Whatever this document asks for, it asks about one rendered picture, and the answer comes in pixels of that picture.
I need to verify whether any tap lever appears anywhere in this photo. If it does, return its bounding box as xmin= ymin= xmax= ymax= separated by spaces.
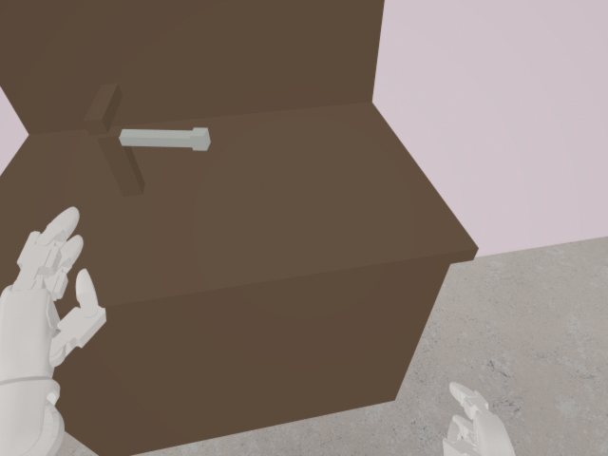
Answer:
xmin=119 ymin=127 xmax=211 ymax=151

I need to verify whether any robot right hand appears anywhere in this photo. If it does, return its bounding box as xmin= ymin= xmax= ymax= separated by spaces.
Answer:
xmin=443 ymin=382 xmax=516 ymax=456

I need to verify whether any counter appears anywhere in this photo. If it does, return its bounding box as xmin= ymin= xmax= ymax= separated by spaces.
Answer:
xmin=0 ymin=0 xmax=479 ymax=456

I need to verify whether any robot left forearm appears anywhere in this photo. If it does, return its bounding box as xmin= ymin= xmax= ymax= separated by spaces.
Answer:
xmin=0 ymin=376 xmax=65 ymax=456

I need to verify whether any robot left hand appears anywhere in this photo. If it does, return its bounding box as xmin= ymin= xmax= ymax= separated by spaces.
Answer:
xmin=0 ymin=206 xmax=106 ymax=383

